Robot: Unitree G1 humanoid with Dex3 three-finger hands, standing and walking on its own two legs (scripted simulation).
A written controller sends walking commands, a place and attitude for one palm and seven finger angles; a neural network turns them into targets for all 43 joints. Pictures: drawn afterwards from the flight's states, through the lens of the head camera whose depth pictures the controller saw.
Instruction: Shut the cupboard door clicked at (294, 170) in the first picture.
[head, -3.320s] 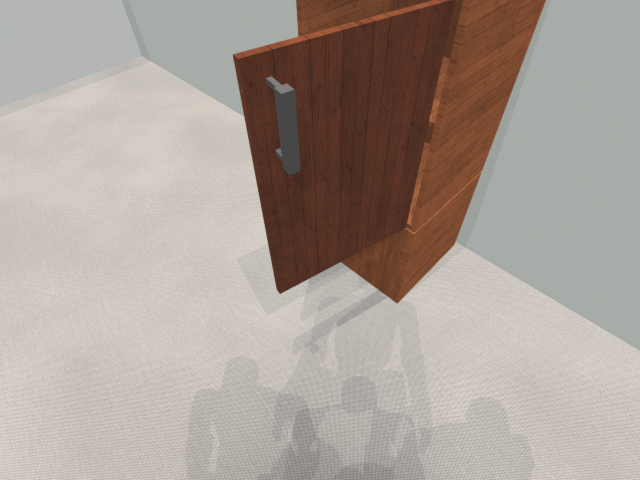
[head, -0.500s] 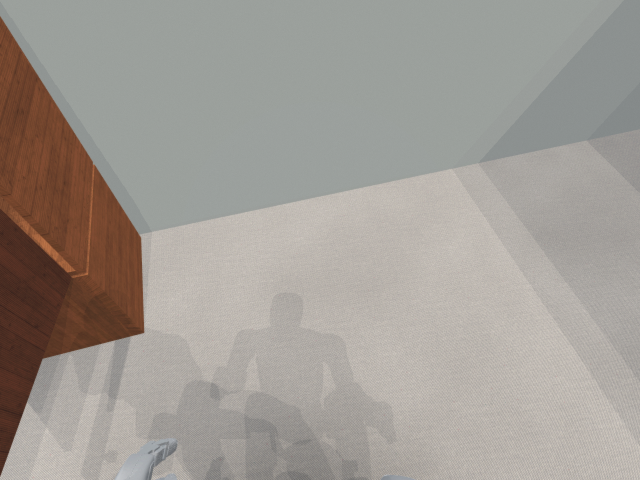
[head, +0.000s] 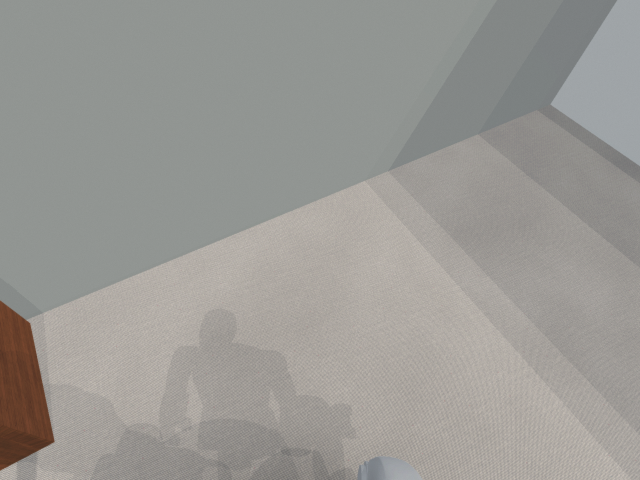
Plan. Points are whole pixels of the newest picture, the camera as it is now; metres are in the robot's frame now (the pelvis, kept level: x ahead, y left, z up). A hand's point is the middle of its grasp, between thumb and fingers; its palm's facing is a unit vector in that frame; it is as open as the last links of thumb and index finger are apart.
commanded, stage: walk to a spot facing it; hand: left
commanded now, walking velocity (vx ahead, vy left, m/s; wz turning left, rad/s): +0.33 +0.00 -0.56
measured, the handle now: out of the picture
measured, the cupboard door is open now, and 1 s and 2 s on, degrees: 77 77 77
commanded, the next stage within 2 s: turn to face it in 0.54 s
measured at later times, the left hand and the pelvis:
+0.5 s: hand (280, 329) +0.35 +0.09 -0.16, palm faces -0.22 -0.95 -0.21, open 7.1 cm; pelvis +0.22 -0.08 +0.00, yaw -13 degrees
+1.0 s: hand (308, 246) +0.54 +0.06 -0.17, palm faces -0.12 -0.98 -0.19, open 7.3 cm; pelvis +0.42 -0.11 +0.00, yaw -8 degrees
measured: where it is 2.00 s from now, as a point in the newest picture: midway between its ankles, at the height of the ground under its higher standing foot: (367, 364)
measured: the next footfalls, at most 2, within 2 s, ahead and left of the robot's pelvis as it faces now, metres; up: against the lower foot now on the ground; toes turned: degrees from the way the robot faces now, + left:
right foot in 0.26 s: +0.24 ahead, -0.15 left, +0.00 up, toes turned -15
left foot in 0.68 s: +0.48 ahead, +0.01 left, +0.00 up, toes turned -10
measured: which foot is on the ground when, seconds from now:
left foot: down 0.00-0.26, up 0.28-0.66, down 0.68-1.00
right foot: up 0.00-0.24, down 0.26-0.68, up 0.70-1.00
